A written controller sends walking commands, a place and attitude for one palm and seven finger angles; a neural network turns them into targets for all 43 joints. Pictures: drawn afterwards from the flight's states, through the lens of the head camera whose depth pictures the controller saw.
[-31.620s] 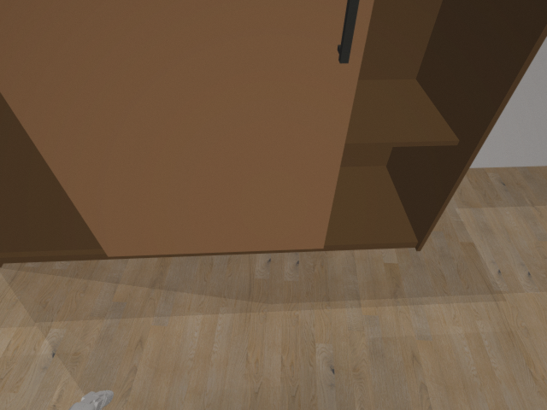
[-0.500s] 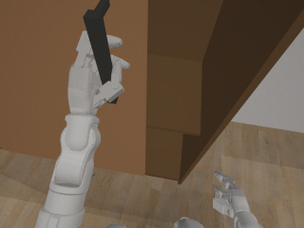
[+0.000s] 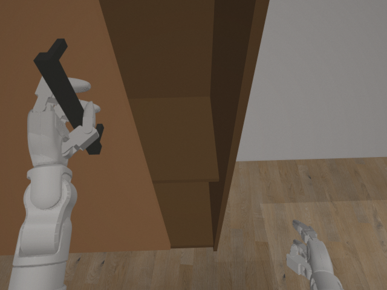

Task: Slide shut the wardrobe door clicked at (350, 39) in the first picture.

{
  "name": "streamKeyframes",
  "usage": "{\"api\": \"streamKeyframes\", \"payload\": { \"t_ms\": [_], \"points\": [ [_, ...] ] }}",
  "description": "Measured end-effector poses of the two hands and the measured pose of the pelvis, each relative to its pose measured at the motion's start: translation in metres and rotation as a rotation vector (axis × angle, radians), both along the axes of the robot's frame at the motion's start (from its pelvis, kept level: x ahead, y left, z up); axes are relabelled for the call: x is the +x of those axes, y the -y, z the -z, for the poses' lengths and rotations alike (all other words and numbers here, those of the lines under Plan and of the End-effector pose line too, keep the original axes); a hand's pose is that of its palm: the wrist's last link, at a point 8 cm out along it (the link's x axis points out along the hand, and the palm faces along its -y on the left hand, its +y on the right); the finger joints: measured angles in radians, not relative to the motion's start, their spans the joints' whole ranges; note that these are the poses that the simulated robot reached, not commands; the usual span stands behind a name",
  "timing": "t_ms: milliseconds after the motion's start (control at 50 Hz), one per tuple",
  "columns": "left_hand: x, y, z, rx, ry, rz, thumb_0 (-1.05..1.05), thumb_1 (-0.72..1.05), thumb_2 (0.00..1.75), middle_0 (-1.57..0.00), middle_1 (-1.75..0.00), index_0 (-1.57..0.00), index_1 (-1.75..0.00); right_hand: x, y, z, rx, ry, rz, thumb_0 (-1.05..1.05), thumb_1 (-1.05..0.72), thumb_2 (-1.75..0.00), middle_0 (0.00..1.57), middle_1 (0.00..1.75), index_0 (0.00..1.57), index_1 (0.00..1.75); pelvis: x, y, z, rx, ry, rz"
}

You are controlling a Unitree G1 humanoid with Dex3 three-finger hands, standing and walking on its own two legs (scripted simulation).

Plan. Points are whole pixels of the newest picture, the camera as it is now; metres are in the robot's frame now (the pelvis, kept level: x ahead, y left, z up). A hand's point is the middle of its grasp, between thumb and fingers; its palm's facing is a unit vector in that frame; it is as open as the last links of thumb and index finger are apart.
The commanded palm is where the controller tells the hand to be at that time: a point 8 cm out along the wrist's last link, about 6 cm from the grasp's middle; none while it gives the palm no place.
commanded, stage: stop walking and hold the door there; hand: left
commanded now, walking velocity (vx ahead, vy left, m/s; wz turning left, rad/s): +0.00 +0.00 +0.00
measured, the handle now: (79, 103) +0.36 +0.20 +0.22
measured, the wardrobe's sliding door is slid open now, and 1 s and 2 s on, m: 0.21 0.21 0.21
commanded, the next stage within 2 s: loosen the grip on the handle in 1.18 s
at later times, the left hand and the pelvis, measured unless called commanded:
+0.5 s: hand (88, 132) +0.32 +0.18 +0.21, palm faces +0.04 -1.00 -0.08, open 6.2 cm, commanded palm +0.29 +0.21 +0.21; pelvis -0.04 +0.08 +0.00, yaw -3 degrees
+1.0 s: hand (89, 132) +0.32 +0.17 +0.21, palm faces +0.02 -1.00 -0.06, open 6.2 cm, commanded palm +0.29 +0.21 +0.21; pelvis +0.00 +0.08 +0.00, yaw -1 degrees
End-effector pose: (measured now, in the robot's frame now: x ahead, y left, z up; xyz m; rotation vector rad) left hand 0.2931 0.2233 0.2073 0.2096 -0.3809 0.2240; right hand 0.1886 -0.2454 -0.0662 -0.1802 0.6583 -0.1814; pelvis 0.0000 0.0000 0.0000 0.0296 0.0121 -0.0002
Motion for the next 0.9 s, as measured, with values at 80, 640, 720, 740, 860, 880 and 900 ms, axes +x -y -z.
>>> {"api": "streamKeyframes", "payload": {
  "t_ms": [80, 640, 720, 740, 860, 880, 900],
  "points": [
    [-0.001, 0.001, 0.001, -0.036, -0.004, 0.029, -0.01, 0.74, 0.79, -0.46, -1.40, -0.25, -1.39, -0.035, 0.004, -0.001, -0.027, 0.002, 0.062, 0.01, -0.91, -0.90, 0.20, 0.30, 0.20, 0.30, -0.012, -0.010, 0.002, -0.022, 0.004, 0.018],
    [0.002, -0.007, 0.003, -0.090, 0.009, 0.238, 0.00, 0.75, 0.81, -0.45, -1.40, -0.21, -1.35, -0.087, -0.114, 0.032, 0.061, -0.144, 0.027, 0.01, -0.90, -0.90, 0.21, 0.30, 0.21, 0.30, -0.027, -0.085, 0.004, -0.016, 0.019, 0.042],
    [0.002, -0.007, 0.004, -0.091, 0.014, 0.244, 0.00, 0.75, 0.81, -0.45, -1.40, -0.21, -1.35, -0.061, -0.116, 0.025, 0.054, -0.105, 0.002, 0.01, -0.90, -0.90, 0.21, 0.30, 0.21, 0.30, -0.020, -0.087, 0.004, -0.018, 0.015, 0.038],
    [0.002, -0.007, 0.004, -0.091, 0.016, 0.246, 0.00, 0.75, 0.82, -0.45, -1.40, -0.21, -1.35, -0.055, -0.116, 0.023, 0.051, -0.097, -0.003, 0.01, -0.90, -0.90, 0.21, 0.30, 0.21, 0.30, -0.018, -0.087, 0.004, -0.018, 0.013, 0.037],
    [0.003, -0.007, 0.004, -0.091, 0.024, 0.248, -0.01, 0.75, 0.83, -0.45, -1.40, -0.21, -1.35, -0.029, -0.113, 0.014, 0.039, -0.062, -0.017, 0.01, -0.90, -0.90, 0.21, 0.30, 0.21, 0.30, -0.010, -0.087, 0.003, -0.024, 0.004, 0.030],
    [0.003, -0.007, 0.004, -0.091, 0.025, 0.247, -0.01, 0.75, 0.83, -0.45, -1.40, -0.21, -1.35, -0.026, -0.113, 0.013, 0.039, -0.060, -0.018, 0.01, -0.90, -0.90, 0.21, 0.30, 0.21, 0.30, -0.009, -0.087, 0.003, -0.025, 0.003, 0.029],
    [0.003, -0.006, 0.004, -0.092, 0.025, 0.247, 0.00, 0.75, 0.83, -0.45, -1.40, -0.21, -1.35, -0.024, -0.112, 0.013, 0.039, -0.059, -0.019, 0.01, -0.90, -0.90, 0.21, 0.30, 0.21, 0.30, -0.008, -0.086, 0.002, -0.027, 0.002, 0.027]
  ]
}}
